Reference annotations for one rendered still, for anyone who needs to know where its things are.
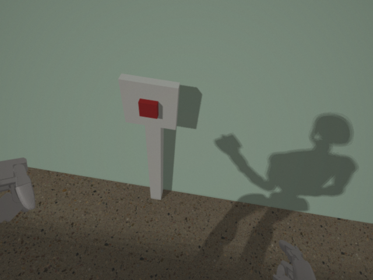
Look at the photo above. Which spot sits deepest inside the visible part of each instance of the left robot hand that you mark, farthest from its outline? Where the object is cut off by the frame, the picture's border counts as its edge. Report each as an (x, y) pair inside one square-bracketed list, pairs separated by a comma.
[(13, 177)]

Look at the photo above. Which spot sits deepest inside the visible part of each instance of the button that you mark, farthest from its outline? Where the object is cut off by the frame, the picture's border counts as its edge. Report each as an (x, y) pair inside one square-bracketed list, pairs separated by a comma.
[(148, 108)]

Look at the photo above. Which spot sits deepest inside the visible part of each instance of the right robot hand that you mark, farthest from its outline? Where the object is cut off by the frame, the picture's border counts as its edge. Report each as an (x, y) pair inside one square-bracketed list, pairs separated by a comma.
[(301, 269)]

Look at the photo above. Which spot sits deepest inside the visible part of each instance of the panel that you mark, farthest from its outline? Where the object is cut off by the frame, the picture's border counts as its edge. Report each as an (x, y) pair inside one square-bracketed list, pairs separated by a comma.
[(166, 92)]

